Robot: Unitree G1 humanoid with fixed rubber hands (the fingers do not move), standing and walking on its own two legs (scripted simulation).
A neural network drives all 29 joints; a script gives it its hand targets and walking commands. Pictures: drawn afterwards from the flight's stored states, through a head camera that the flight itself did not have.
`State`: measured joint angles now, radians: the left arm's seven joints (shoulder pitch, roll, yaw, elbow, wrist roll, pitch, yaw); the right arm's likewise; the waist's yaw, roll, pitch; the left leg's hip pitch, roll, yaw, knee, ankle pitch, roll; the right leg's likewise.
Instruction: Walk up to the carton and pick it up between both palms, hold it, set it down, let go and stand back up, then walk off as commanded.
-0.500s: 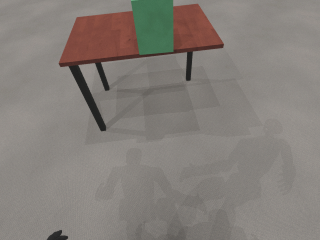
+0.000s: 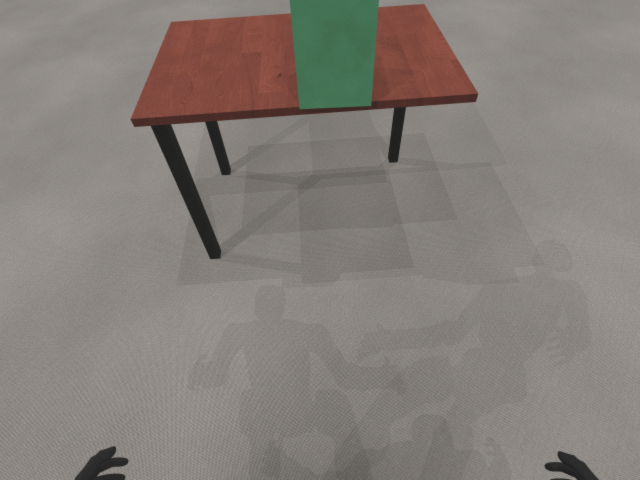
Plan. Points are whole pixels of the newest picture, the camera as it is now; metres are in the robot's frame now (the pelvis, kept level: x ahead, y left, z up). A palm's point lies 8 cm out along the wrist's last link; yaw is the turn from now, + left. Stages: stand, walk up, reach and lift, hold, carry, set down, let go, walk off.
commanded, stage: walk off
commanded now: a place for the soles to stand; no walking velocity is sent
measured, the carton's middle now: (333, 36) +1.09 -0.01 +0.03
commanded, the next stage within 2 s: stand in 0.28 s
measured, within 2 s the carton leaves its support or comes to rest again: neither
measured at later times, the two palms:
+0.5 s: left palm out of the picture +0.12 +0.33 -0.08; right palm out of the picture +0.07 -0.29 -0.09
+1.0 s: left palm out of the picture +0.02 +0.36 -0.10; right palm out of the picture +0.04 -0.26 -0.10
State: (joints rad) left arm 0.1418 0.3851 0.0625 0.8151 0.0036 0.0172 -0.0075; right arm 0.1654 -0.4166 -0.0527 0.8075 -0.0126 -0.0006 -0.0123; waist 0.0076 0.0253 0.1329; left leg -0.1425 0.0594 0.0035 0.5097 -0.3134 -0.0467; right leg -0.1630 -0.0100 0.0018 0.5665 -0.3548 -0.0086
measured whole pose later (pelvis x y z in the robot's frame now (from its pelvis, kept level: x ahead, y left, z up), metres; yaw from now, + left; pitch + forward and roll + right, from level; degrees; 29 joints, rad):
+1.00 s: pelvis -0.04 +0.04 +0.02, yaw +1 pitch -3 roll +0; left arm 0.16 0.39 0.03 1.06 0.00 -0.02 0.01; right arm 0.11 -0.35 -0.04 1.09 0.01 -0.01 0.00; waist 0.00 0.00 0.06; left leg -0.12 0.02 0.01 0.34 -0.16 -0.01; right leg -0.10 -0.05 0.01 0.29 -0.15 0.05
